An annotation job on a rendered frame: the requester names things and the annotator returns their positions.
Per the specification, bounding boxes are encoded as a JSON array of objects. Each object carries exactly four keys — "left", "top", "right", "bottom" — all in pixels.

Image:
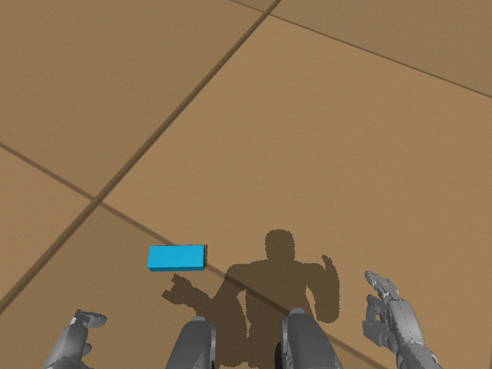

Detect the left robot hand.
[{"left": 42, "top": 309, "right": 107, "bottom": 369}]

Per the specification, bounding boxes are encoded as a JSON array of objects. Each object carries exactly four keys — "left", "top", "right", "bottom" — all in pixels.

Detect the right robot hand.
[{"left": 362, "top": 271, "right": 426, "bottom": 354}]

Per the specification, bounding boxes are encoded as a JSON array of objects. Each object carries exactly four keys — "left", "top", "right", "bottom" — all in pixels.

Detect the carton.
[{"left": 148, "top": 245, "right": 205, "bottom": 271}]

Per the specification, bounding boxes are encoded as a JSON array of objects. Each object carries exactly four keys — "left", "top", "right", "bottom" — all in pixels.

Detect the right robot arm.
[{"left": 396, "top": 344, "right": 443, "bottom": 369}]

